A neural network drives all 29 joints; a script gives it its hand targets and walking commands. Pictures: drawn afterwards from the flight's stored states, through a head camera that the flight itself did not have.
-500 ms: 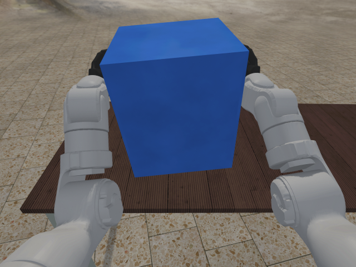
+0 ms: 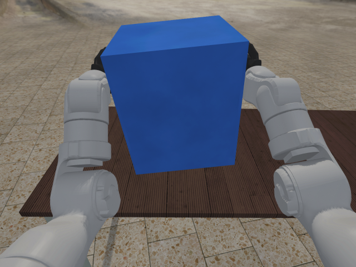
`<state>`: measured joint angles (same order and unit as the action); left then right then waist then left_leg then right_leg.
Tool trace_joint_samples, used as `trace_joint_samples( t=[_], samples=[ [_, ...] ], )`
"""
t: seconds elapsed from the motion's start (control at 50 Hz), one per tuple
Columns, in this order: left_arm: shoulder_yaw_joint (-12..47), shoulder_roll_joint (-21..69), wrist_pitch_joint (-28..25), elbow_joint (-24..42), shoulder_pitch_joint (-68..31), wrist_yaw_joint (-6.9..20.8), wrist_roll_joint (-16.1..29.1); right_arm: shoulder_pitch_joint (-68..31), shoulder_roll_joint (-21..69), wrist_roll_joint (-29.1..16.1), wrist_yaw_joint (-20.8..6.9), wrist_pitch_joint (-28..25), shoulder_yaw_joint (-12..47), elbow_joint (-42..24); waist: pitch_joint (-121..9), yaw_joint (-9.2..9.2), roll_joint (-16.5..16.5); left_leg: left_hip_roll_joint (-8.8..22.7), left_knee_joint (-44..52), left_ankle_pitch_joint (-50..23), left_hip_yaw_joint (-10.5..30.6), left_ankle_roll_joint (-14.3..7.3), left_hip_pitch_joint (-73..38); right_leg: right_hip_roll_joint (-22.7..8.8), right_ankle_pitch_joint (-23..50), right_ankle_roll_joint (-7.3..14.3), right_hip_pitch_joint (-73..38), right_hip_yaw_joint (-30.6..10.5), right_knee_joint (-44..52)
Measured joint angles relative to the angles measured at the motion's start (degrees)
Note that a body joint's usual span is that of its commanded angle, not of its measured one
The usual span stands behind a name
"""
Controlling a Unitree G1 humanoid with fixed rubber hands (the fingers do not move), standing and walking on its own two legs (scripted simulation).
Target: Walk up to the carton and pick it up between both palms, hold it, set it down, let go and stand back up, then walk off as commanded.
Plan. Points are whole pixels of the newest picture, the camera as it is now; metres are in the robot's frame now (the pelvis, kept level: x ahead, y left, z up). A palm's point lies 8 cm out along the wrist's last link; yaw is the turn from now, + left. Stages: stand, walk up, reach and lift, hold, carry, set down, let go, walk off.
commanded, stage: hold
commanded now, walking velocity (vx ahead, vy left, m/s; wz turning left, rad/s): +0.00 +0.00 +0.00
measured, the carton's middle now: (177, 94) +0.37 +0.01 +0.28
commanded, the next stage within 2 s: none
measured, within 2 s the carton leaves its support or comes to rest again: neither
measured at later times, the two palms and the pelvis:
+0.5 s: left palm (100, 79) +0.37 +0.16 +0.31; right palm (250, 74) +0.37 -0.14 +0.32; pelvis +0.00 +0.00 +0.00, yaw +0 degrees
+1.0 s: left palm (97, 81) +0.37 +0.17 +0.31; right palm (248, 76) +0.37 -0.14 +0.32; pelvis +0.00 +0.00 +0.00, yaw +1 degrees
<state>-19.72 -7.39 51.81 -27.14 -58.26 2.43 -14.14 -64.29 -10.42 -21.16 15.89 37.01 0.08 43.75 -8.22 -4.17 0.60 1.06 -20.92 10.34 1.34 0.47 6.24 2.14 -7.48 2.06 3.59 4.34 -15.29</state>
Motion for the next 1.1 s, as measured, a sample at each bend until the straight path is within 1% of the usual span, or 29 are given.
trace_joint_samples(
  t=[0.06,0.1,0.2,0.26,0.32,0.38,0.46,0.56,0.64,0.72,0.78,0.86,0.96,1.04,1.1],
  samples=[
    [0.1,0.0,0.4,0.8,0.5,-0.1,0.0,0.3,0.1,-0.8,0.3,-0.3,0.3,0.0,0.1,-0.13,-0.3,0.0,-0.2,0.2,0.3,0.0,-0.1,0.0,-0.1,0.0,-0.4,0.1,0.1],
    [-0.5,0.3,0.5,0.3,0.2,0.1,-0.4,0.3,0.2,-0.5,0.3,0.1,0.0,0.1,0.4,-0.05,-0.5,-0.1,-0.3,0.2,0.4,0.0,-0.3,0.0,-0.2,-0.1,-0.6,0.1,-0.1],
    [-0.2,0.2,0.3,1.3,0.8,0.3,0.1,1.4,-0.1,-1.2,1.0,0.7,1.0,-2.2,0.5,0.16,-0.8,-0.1,-0.4,0.2,0.5,-0.1,-0.2,0.1,-0.1,-0.1,-0.5,-0.1,0.1],
    [-0.3,0.3,0.4,1.7,0.7,0.2,0.1,1.2,0.0,-1.0,1.1,1.0,0.1,-2.6,0.7,0.07,-0.9,-0.2,-0.7,0.2,0.7,-0.1,0.1,0.1,-0.1,-0.1,-0.4,-0.1,0.0],
    [-1.0,0.4,0.3,0.0,-0.5,0.3,-0.4,0.0,0.1,-0.3,0.6,1.4,-0.7,-1.0,0.8,0.18,-0.8,-0.2,-0.7,0.2,0.7,-0.1,0.3,0.1,-0.1,-0.1,-0.1,-0.3,-0.2],
    [0.2,0.2,0.4,0.7,-0.2,0.1,-0.2,0.0,-0.2,-0.5,0.3,1.1,-0.6,-1.0,0.1,0.17,-0.6,-0.2,-0.5,0.0,0.6,0.0,0.9,0.2,0.0,0.0,0.6,-0.5,-0.2],
    [-0.8,0.4,-0.1,-0.9,-1.4,0.0,-0.4,-1.0,-0.5,-0.3,0.2,1.3,-0.6,0.2,-0.1,0.4,-0.5,-0.2,-0.4,0.0,0.5,0.0,1.0,0.3,0.0,0.0,0.8,-0.8,-0.3],
    [-0.6,0.4,0.1,0.3,-0.5,0.0,-0.2,-0.7,-0.9,-1.3,0.5,1.1,1.0,-0.4,-0.1,0.13,-0.5,-0.1,-0.3,0.0,0.8,0.1,0.6,0.5,0.1,0.1,0.1,-0.7,0.3],
    [-1.0,0.1,0.4,-1.1,-1.0,0.3,-0.8,-1.2,0.0,-0.6,0.3,1.2,-0.5,1.6,0.3,-0.12,-0.4,-0.1,-0.4,0.1,1.0,0.2,0.2,0.5,-0.1,0.1,-0.2,-0.7,0.0],
    [-0.1,-0.1,0.4,1.5,0.4,0.2,0.1,1.0,-0.4,-1.5,1.0,1.2,1.6,-2.2,0.3,-0.37,-0.4,-0.1,-0.4,0.1,1.2,0.2,0.2,0.6,0.1,0.1,-0.4,-0.8,0.3],
    [-1.1,0.4,0.3,1.1,0.1,0.3,-0.3,0.8,-0.3,-1.3,1.1,1.5,1.2,-2.0,0.7,-0.13,-0.5,-0.1,-0.4,0.1,1.1,0.1,-0.2,0.6,0.1,0.0,-0.7,-1.0,0.3],
    [-1.0,0.7,0.2,1.4,0.4,0.3,-0.5,0.9,-0.2,-1.1,0.9,1.6,0.6,-2.1,0.3,0.08,-0.6,-0.2,-0.5,0.0,1.0,0.1,0.2,0.6,0.2,0.0,-0.3,-1.2,0.2],
    [-1.5,0.8,0.0,0.2,-0.3,0.2,-0.9,-0.2,-0.3,-0.6,0.3,1.5,0.4,-0.3,-0.2,0.53,-0.5,-0.3,-0.4,-0.2,0.9,0.0,0.7,0.5,0.2,-0.1,0.5,-1.5,-0.2],
    [-0.7,-0.1,-0.4,-2.5,-1.2,0.2,-0.4,-1.3,0.3,0.6,0.0,1.7,-1.5,2.0,-0.3,-0.16,-0.3,-0.6,-0.4,-0.4,1.4,0.0,1.0,0.4,0.1,-0.1,0.5,-1.1,-0.2],
    [0.1,-0.4,-0.8,-2.5,-1.3,0.1,0.2,-0.8,-0.4,0.1,0.3,1.9,-0.1,0.5,-0.5,-0.25,-0.1,-0.5,-0.5,-0.4,1.5,0.0,1.4,0.5,0.3,0.0,0.9,-1.2,0.0]
  ],
)
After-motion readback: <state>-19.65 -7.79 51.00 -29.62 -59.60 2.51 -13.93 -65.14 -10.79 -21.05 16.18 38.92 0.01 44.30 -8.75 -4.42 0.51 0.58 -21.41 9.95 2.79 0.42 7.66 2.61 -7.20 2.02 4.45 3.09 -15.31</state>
